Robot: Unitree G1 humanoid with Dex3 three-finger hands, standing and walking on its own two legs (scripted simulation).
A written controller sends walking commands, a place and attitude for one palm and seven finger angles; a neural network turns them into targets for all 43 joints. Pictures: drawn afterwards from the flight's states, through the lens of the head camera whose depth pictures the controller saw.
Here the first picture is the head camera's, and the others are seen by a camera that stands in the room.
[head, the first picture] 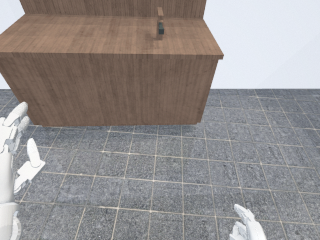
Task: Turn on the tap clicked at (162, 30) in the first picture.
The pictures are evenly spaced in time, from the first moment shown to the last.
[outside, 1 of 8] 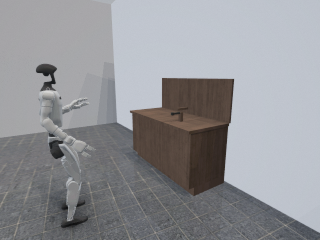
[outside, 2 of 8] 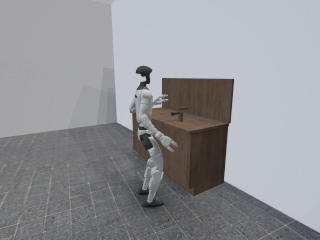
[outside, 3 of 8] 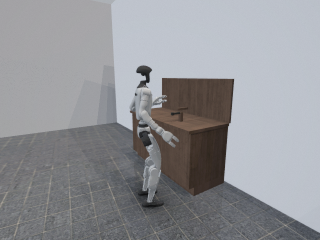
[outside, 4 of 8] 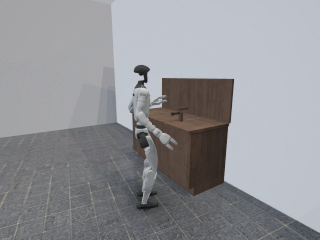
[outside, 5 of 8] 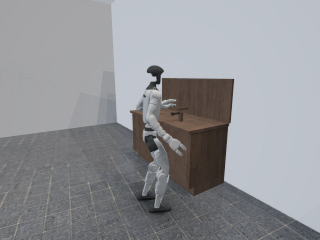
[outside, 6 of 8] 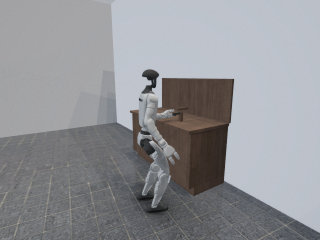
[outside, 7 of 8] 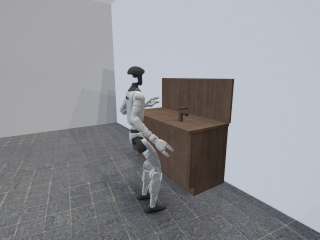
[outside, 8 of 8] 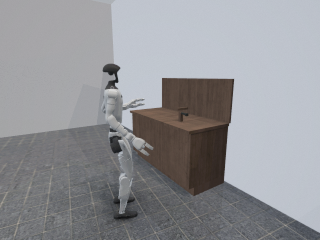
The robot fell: no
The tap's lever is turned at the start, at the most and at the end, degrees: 0 83 83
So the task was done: yes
